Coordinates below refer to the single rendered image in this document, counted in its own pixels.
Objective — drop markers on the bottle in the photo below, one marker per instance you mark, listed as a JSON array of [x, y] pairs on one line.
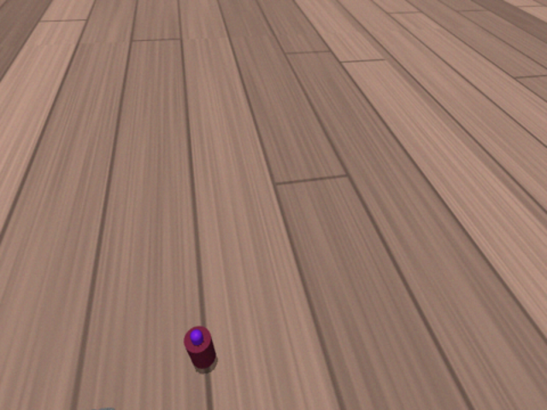
[[200, 347]]

